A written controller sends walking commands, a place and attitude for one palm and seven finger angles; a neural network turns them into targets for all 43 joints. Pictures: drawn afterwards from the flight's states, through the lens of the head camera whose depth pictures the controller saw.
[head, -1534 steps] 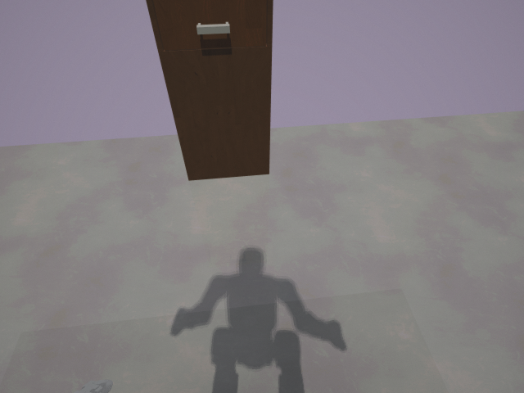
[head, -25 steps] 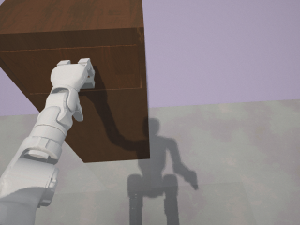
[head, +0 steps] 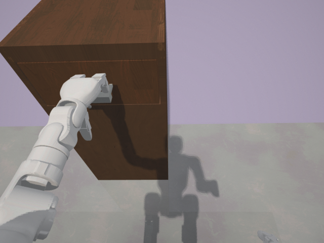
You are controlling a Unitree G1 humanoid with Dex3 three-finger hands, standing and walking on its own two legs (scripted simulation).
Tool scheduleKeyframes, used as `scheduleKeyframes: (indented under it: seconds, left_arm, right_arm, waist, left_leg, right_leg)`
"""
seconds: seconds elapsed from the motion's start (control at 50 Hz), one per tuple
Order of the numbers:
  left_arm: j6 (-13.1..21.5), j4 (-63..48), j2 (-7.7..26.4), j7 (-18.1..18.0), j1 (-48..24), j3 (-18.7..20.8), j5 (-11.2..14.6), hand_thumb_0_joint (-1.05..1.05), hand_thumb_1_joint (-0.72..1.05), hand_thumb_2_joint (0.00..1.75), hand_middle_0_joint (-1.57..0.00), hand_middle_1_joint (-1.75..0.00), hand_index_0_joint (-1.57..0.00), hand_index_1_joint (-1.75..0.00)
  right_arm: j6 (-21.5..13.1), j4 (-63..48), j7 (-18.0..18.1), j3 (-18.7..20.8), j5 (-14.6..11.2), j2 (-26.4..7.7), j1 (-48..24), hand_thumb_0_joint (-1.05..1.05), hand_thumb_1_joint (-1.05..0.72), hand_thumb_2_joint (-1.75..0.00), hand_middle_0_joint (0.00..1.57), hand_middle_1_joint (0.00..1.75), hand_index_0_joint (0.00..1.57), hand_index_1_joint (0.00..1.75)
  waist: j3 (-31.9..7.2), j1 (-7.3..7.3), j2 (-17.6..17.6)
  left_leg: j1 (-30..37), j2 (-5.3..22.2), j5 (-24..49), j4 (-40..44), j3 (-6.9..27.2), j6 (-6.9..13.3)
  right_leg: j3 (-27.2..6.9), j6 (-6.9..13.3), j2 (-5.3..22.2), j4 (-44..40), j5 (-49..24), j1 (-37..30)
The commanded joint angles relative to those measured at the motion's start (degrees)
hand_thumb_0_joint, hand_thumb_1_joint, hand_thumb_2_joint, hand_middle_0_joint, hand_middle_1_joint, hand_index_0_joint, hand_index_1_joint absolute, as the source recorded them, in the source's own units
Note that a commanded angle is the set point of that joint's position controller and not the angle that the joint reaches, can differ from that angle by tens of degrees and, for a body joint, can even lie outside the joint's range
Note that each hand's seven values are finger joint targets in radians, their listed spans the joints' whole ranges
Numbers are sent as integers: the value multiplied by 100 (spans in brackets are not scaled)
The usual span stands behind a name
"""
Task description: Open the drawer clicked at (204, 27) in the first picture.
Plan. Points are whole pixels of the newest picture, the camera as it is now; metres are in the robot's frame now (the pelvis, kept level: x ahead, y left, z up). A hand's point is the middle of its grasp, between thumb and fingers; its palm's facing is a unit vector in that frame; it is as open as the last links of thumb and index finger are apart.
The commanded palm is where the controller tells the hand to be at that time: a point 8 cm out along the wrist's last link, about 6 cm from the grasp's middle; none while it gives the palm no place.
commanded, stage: re-aim the fingers above the handle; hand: left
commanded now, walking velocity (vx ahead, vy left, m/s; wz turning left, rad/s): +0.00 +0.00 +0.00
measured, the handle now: (92, 92) +0.53 +0.24 +0.05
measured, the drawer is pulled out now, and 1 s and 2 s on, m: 0.00 0.00 0.00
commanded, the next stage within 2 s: lower the fingers behind the handle in 1.98 s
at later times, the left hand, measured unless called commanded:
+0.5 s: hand (99, 96) +0.46 +0.19 +0.11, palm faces -0.02 -0.07 -1.00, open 13.9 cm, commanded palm +0.43 +0.23 +0.17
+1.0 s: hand (92, 90) +0.47 +0.21 +0.12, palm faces +0.07 -0.05 -1.00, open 13.9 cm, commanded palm +0.45 +0.25 +0.17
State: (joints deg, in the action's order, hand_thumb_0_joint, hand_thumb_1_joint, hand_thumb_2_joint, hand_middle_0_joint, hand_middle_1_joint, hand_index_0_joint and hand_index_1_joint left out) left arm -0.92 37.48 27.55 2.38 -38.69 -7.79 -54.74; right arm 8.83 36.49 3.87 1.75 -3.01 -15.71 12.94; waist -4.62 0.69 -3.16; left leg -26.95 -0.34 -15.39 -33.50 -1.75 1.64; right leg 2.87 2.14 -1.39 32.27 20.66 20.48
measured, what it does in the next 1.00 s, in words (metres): stands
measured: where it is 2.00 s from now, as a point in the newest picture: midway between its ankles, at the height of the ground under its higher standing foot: outside the picture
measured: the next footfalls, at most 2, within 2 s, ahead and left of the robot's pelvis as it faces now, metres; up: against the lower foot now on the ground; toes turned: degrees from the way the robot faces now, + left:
none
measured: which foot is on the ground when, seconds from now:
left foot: down 0.00-1.00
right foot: down 0.00-1.00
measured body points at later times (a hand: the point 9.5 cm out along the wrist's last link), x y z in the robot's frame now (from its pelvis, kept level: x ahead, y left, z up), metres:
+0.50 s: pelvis -0.01 +0.00 +0.00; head +0.04 -0.02 +0.44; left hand +0.45 +0.19 +0.16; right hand +0.06 -0.26 -0.14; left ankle +0.01 +0.10 -0.73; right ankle -0.05 -0.09 -0.73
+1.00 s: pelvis -0.01 +0.01 +0.00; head +0.05 -0.01 +0.44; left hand +0.46 +0.21 +0.18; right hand +0.09 -0.26 -0.13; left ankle +0.01 +0.10 -0.73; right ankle -0.05 -0.09 -0.73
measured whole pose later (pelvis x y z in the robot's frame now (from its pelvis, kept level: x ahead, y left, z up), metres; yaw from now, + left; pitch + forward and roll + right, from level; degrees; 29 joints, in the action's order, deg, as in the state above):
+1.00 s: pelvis -0.01 +0.01 +0.00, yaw -1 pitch +11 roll +0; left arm 1.0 44.2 28.1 -6.5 -46.7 -5.3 -56.7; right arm 6.3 38.2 4.3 1.0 -3.1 -15.5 12.4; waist -4.6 2.7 -3.2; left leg -31.1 -0.4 -15.0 -35.2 -2.6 2.2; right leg 2.1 1.5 -1.1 34.6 20.4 25.2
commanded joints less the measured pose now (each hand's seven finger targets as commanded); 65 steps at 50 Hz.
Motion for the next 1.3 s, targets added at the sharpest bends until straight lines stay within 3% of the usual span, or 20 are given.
scheduleKeyframes:
  seconds: [0.0,0.08,0.14,0.16,0.2,0.28,0.4,0.46,0.5,0.6,0.7,0.84,0.9,0.98,1.02,1.06,1.12,1.2,1.24,1.28]
  left_arm:
    - [348,-1322,2042,-644,-2958,1312,-3,0,-50,30,-30,-120,-30,-120]
    - [-13,-583,1436,-911,-3119,762,-100,0,-50,30,-30,-120,-30,-120]
    - [-266,-264,1534,-822,-3226,659,-165,0,-50,30,-30,-120,-30,-120]
    - [-300,-337,1236,-741,-3380,356,-156,0,-50,30,-30,-120,-30,-120]
    - [-299,-350,856,-516,-3414,59,-42,0,-50,30,-30,-120,-30,-120]
    - [-16,-640,861,-224,-3391,70,109,0,-50,30,-30,-120,-30,-120]
    - [280,-351,2247,-698,-3186,1434,-63,0,-50,30,-30,-120,-30,-120]
    - [90,-295,2316,-1102,-3020,1531,-237,0,-50,30,-30,-120,-30,-120]
    - [-98,-195,2324,-1213,-2955,1524,-347,0,-50,30,-30,-120,-30,-120]
    - [-515,-119,1355,-823,-2612,613,-197,0,-50,30,-30,-120,-30,-120]
    - [-212,-806,639,-103,-3271,-259,152,0,-50,30,-30,-120,-30,-120]
    - [573,-1194,1824,-660,-3733,999,20,0,-50,30,-30,-120,-30,-120]
    - [250,-375,2515,-1157,-3582,1657,-124,0,-50,30,-30,-120,-30,-120]
    - [-619,706,2348,-1362,-3345,1164,-371,0,-50,30,-30,-120,-30,-120]
    - [-841,1135,2430,-1076,-3142,1134,-415,0,-50,30,-30,-120,-30,-120]
    - [-904,1275,1913,-577,-2806,670,-294,0,-50,30,-30,-120,-30,-120]
    - [-448,248,724,267,-3162,-340,44,0,-50,30,-30,-120,-30,-120]
    - [452,-1368,416,543,-4134,-605,340,0,-50,30,-30,-120,-30,-120]
    - [826,-1665,1265,297,-4000,279,385,0,-50,30,-30,-120,-30,-120]
    - [1014,-1458,1272,-25,-3908,453,428,0,-50,30,-30,-120,-30,-120]
  right_arm:
    - [-188,-405,73,246,65,-694,178,0,-90,-90,20,30,20,30]
    - [-231,-272,23,222,-1,-686,166,0,-90,-90,20,30,20,30]
    - [-208,-262,16,234,-10,-762,236,0,-90,-90,20,30,20,30]
    - [-198,-292,18,235,-12,-741,245,0,-90,-90,20,30,20,30]
    - [-197,-291,11,265,-4,-731,297,0,-90,-90,20,30,20,30]
    - [-171,-342,41,258,7,-720,264,0,-90,-90,20,30,20,30]
    - [-165,-284,90,180,34,-729,344,0,-90,-90,20,30,20,30]
    - [-212,-322,52,174,41,-657,324,0,-90,-90,20,30,20,30]
    - [-225,-320,30,207,46,-690,335,0,-90,-90,20,30,20,30]
    - [-233,-377,-43,300,-28,-808,432,0,-90,-90,20,30,20,30]
    - [-256,-369,57,289,-68,-805,335,0,-90,-90,20,30,20,30]
    - [-382,-231,113,266,25,-707,486,0,-90,-90,20,30,20,30]
    - [-344,-177,91,170,33,-724,419,0,-90,-90,20,30,20,30]
    - [-333,-182,66,78,-14,-770,293,0,-90,-90,20,30,20,30]
    - [-254,-209,66,96,-3,-844,427,0,-90,-90,20,30,20,30]
    - [-181,-325,61,128,-13,-898,486,0,-90,-90,20,30,20,30]
    - [-169,-425,76,257,-29,-885,490,0,-90,-90,20,30,20,30]
    - [-347,-310,145,274,26,-793,525,0,-90,-90,20,30,20,30]
    - [-416,-218,176,340,56,-817,709,0,-90,-90,20,30,20,30]
    - [-461,-129,171,333,66,-773,825,0,-90,-90,20,30,20,30]
  waist:
    - [-2402,2,7]
    - [-1885,185,138]
    - [-2168,216,180]
    - [-2225,299,105]
    - [-2232,418,313]
    - [-2077,381,241]
    - [-2025,-32,348]
    - [-2211,-163,14]
    - [-2495,-163,163]
    - [-2358,179,408]
    - [-1689,570,477]
    - [-2205,178,-480]
    - [-2176,10,29]
    - [-2105,3,320]
    - [-2433,34,535]
    - [-2344,180,716]
    - [-2111,600,633]
    - [-2058,759,-275]
    - [-2251,542,-473]
    - [-2133,499,-343]
  left_leg:
    - [1602,-147,2517,-137,66,182]
    - [1315,-122,1962,-65,43,125]
    - [1343,-128,1887,-85,39,136]
    - [1449,-138,1952,-97,44,145]
    - [1536,-144,2035,-129,47,187]
    - [1597,-153,2024,-89,101,196]
    - [921,-125,1794,33,105,157]
    - [912,-97,1922,55,46,107]
    - [940,-71,2093,28,-12,100]
    - [1328,-28,2211,61,-47,165]
    - [1629,-112,1809,105,82,255]
    - [1954,-87,2080,-25,259,124]
    - [1171,-104,2011,-12,203,69]
    - [757,-71,1636,42,-21,35]
    - [732,-66,1760,28,-71,61]
    - [848,-83,1867,10,-118,117]
    - [1483,-72,2247,-111,-39,215]
    - [2264,-129,2536,-213,228,274]
    - [2519,-71,2633,-226,347,191]
    - [2374,-36,2665,-282,379,129]
  right_leg:
    - [-285,9,-90,-141,-2944,-434]
    - [-170,-6,-102,-178,-2361,61]
    - [-225,-26,-84,-194,-2371,-66]
    - [-229,-31,-79,-212,-2430,-29]
    - [-256,-63,-68,-296,-2655,-93]
    - [-254,-71,-70,-289,-2643,-15]
    - [-266,11,-70,-182,-2328,-328]
    - [-232,48,-101,-82,-2298,-381]
    - [-239,27,-115,-74,-2506,-595]
    - [-214,-54,-131,-289,-2683,-430]
    - [-255,-114,-110,-557,-2321,53]
    - [-163,88,-166,-203,-1843,364]
    - [-146,76,-153,-91,-2006,-26]
    - [-168,-13,-118,-138,-1984,-173]
    - [-220,-73,-78,-142,-2386,-536]
    - [-223,-134,-53,-222,-2804,-608]
    - [-252,-193,-66,-372,-3058,-166]
    - [-247,-73,-146,-351,-2447,568]
    - [-187,0,-206,-267,-2123,781]
    - [-113,36,-215,-142,-2015,951]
